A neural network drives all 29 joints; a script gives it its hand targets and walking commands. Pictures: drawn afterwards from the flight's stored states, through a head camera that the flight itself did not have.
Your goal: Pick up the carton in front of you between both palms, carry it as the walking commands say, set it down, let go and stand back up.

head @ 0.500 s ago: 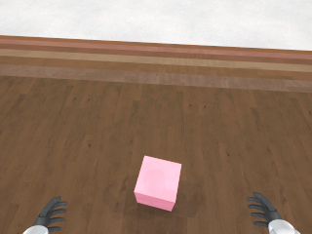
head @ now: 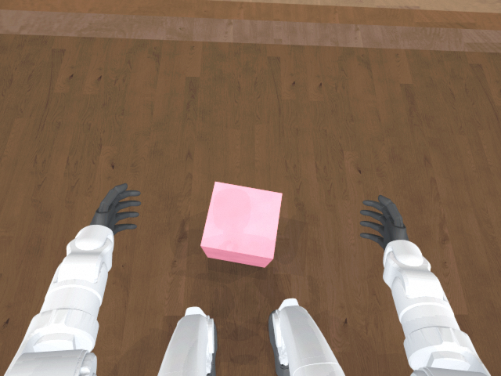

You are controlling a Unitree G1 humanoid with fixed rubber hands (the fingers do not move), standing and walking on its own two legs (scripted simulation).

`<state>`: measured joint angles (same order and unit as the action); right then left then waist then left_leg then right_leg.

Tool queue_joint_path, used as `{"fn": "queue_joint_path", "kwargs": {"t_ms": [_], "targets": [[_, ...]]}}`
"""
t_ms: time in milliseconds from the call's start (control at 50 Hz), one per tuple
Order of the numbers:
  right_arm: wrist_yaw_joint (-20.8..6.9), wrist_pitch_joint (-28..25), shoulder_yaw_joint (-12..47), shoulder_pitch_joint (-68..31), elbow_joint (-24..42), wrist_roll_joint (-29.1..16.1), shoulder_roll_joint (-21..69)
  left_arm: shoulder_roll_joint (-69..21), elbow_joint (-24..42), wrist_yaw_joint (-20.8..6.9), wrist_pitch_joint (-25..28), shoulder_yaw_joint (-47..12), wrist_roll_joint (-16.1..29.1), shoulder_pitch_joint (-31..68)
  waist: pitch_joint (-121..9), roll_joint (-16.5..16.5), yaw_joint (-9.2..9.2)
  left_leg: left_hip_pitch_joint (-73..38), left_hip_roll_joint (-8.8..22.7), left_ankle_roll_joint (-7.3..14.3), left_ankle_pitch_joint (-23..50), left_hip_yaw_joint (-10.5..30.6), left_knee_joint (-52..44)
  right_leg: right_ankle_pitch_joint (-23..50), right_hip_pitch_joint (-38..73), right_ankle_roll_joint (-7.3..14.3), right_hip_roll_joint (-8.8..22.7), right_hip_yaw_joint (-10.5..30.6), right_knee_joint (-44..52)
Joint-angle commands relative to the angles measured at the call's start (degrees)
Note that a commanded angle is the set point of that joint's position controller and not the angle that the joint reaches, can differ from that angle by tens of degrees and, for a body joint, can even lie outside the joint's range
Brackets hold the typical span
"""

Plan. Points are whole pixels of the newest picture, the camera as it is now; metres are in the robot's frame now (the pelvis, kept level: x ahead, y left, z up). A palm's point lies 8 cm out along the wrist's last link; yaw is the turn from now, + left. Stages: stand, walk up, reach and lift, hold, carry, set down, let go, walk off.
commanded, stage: reach and lift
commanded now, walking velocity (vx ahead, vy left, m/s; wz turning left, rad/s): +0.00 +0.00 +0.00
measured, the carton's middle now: (241, 227) +0.45 -0.02 -0.57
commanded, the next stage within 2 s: none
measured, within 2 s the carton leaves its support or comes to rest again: neither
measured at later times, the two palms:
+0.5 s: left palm (154, 158) +0.52 +0.16 -0.15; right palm (339, 190) +0.42 -0.21 -0.15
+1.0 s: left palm (176, 204) +0.49 +0.16 -0.40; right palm (314, 223) +0.41 -0.22 -0.39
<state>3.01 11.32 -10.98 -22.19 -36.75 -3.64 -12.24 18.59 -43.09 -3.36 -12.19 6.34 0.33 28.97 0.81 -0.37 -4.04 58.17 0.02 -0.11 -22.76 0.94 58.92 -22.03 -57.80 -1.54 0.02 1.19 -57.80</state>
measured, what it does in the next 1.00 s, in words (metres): lowers itself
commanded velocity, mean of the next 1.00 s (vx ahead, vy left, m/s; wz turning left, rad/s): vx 0.00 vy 0.00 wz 0.00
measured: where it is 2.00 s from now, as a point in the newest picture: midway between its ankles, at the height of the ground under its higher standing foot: (245, 361)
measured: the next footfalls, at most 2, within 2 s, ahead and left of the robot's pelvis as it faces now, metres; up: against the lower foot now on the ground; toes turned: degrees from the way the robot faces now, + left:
none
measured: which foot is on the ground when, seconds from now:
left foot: down 0.00-1.00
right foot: down 0.00-1.00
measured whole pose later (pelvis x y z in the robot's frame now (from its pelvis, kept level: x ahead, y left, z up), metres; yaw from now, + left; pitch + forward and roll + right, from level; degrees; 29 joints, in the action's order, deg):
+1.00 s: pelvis -0.06 +0.00 -0.23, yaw -3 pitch +50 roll -4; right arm 9.2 4.3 -16.8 -61.2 -45.0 -9.1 -8.6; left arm 25.0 -57.8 1.3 -5.9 3.1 5.2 74.1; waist 2.5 -0.2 -5.6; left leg 125.7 -2.3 -1.3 -29.8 4.2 106.0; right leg -28.6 -124.3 -3.4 -2.5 1.0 -103.2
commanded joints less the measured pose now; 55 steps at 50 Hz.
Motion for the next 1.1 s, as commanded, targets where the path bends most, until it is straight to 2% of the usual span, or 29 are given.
{"fn": "queue_joint_path", "kwargs": {"t_ms": [0,140,220,280,340,400,460,540,620,740,840,960,1080], "targets": [[1.2,-0.5,-2.9,-13.6,4.7,-0.4,-6.0,8.2,2.6,0.0,0.4,2.2,0.0,17.3,-34.3,-2.4,-0.77,-17.8,-2.4,-1.0,17.2,0.7,-3.6,16.6,6.1,-1.9,-2.3,-2.9,4.3],[3.3,1.4,-6.5,-32.0,2.3,-0.1,-3.8,10.5,-5.0,-0.9,-1.1,2.8,-0.3,40.3,-41.9,-4.0,-2.73,-10.1,-2.6,-0.8,2.8,0.2,-3.1,4.6,0.0,-2.2,-2.2,-4.7,2.7],[4.2,1.9,-8.9,-40.2,0.4,1.1,-2.0,11.2,-10.0,-1.9,-1.3,3.6,-1.3,50.5,-44.5,-4.8,-4.03,-6.7,-3.0,-0.8,0.0,-0.4,-1.9,1.8,-3.3,-2.4,-2.4,-5.7,1.5],[4.6,1.5,-11.1,-44.8,-0.2,2.4,-0.5,11.6,-13.0,-2.5,-0.6,4.4,-2.3,56.5,-46.7,-5.5,-4.83,-4.3,-3.4,-0.8,0.2,-0.5,-0.9,2.3,-5.3,-2.5,-2.7,-6.1,0.4],[4.7,0.5,-13.2,-46.8,0.1,3.9,0.7,11.7,-14.5,-2.5,0.4,5.4,-4.2,59.6,-52.1,-6.5,-5.24,-4.5,-3.8,-0.8,3.9,-0.4,-0.1,6.3,-5.7,-2.9,-3.1,-6.6,-0.7],[4.5,-1.0,-14.5,-45.6,1.8,5.1,1.7,10.8,-13.5,-2.1,1.4,6.7,-6.3,59.7,-58.9,-7.5,-5.37,-7.9,-4.1,-0.7,12.7,-0.1,1.1,13.3,-5.9,-3.2,-3.8,-7.1,-1.5],[3.5,-2.9,-15.6,-43.0,2.4,6.1,3.3,8.0,-12.2,-1.6,2.6,7.6,-7.7,57.7,-60.2,-8.4,-5.19,-8.9,-4.2,-0.8,21.9,0.7,3.3,19.1,-10.3,-3.1,-4.3,-7.3,-2.8],[2.0,-5.9,-17.2,-39.8,0.8,7.3,5.0,4.1,-11.0,-0.6,4.8,8.8,-8.9,53.8,-58.0,-9.0,-4.60,-4.7,-3.6,-0.9,30.4,1.9,8.3,23.4,-20.3,-3.2,-4.3,-7.0,-6.8],[1.3,-8.0,-17.7,-37.4,-2.1,7.5,5.3,2.2,-11.6,0.7,6.1,9.0,-9.1,49.8,-55.7,-8.8,-3.66,3.8,-3.1,-0.9,32.2,2.4,14.3,24.1,-28.7,-3.5,-4.2,-6.3,-12.6],[2.5,-9.9,-14.6,-38.9,-3.7,3.7,3.2,4.7,-9.9,2.9,8.1,5.4,-5.1,51.5,-60.2,-7.9,-2.59,15.7,-3.2,-1.1,29.1,1.6,25.5,24.4,-32.9,-4.0,-4.3,-5.7,-23.8],[4.6,-9.7,-9.5,-43.1,-2.2,-1.7,-0.5,8.9,-7.8,4.3,8.5,0.3,1.0,56.2,-68.2,-8.6,-3.00,18.8,-3.0,-1.2,25.3,0.2,34.6,23.5,-32.4,-4.2,-4.1,-6.3,-33.0],[6.8,-7.8,-5.3,-50.3,-1.5,-6.7,-3.6,13.2,-7.8,4.9,7.2,-3.7,6.2,63.8,-70.3,-9.5,-3.33,22.1,-2.5,-1.3,13.7,-1.2,41.7,14.5,-34.0,-3.6,-3.2,-7.2,-40.2],[7.2,-6.8,-5.0,-58.5,-8.1,-7.2,-4.7,14.6,-16.1,4.8,6.5,-5.9,8.0,70.5,-57.6,-7.6,-3.48,32.7,-0.8,-0.8,-0.8,-0.8,45.3,3.7,-38.6,-3.3,-1.6,-6.8,-45.1]]}}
